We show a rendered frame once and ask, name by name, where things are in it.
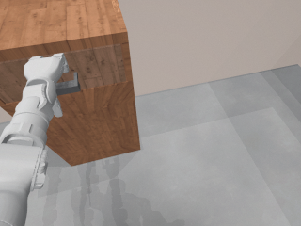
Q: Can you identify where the drawer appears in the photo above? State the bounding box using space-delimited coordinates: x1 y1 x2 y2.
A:
0 43 126 104

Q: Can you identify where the cabinet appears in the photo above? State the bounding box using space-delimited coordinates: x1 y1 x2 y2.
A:
0 0 141 167

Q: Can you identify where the left robot upper arm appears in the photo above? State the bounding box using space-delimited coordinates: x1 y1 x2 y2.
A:
0 143 48 226

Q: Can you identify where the robot left hand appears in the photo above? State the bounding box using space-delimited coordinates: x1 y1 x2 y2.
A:
24 53 70 118

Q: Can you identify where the left robot forearm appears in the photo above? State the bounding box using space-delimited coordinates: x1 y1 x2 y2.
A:
0 76 56 150

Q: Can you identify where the handle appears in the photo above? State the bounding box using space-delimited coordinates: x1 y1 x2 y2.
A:
55 72 81 96

